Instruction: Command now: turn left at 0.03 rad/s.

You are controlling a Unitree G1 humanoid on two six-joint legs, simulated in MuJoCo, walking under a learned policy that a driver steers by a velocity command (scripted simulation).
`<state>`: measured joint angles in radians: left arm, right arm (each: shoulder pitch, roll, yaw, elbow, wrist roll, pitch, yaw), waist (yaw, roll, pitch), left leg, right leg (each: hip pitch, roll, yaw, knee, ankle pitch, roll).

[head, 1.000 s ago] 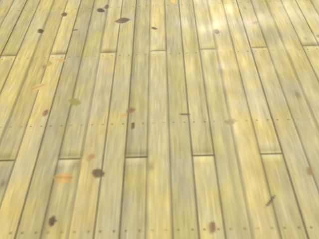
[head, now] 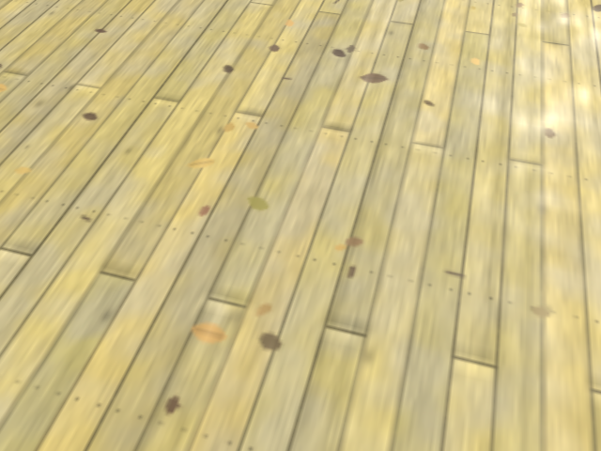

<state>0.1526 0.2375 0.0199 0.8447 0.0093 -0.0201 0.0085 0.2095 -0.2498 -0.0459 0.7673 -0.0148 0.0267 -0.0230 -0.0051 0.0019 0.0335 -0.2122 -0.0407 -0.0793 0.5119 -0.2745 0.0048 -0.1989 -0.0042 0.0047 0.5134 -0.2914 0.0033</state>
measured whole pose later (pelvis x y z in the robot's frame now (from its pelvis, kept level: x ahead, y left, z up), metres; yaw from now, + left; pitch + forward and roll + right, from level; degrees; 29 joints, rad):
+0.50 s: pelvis +0.00 -0.01 +0.00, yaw +0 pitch -2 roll +0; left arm 0.17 0.24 0.01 1.02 0.00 -0.02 0.02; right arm 0.21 -0.23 -0.05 0.97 -0.01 0.02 -0.05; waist 0.01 0.00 0.05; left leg -0.18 -0.02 -0.08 0.47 -0.26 -0.01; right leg -0.17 0.02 0.01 0.47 -0.27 -0.01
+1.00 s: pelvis +0.02 +0.00 +0.00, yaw +0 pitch -1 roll +0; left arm 0.30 0.25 0.04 1.06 -0.02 -0.03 0.03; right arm 0.26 -0.22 -0.03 1.08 0.02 -0.04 -0.02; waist 0.02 -0.02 -0.01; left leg -0.29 0.00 0.01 0.74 -0.46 0.04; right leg -0.16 0.01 0.01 0.46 -0.31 -0.04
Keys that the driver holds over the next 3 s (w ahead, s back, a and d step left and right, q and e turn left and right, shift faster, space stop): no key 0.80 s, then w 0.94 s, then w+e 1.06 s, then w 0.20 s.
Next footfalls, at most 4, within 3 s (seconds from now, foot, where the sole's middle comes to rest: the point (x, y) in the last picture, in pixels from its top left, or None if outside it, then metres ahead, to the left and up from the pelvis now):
1.54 right None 0.44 -0.11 -0.77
2.06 left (267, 353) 0.75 0.11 -0.77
2.60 right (395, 292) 0.93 -0.22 -0.77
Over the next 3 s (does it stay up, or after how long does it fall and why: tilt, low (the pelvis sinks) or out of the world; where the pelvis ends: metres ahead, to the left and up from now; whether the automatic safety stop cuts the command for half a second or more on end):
stays up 1.01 -0.19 0.01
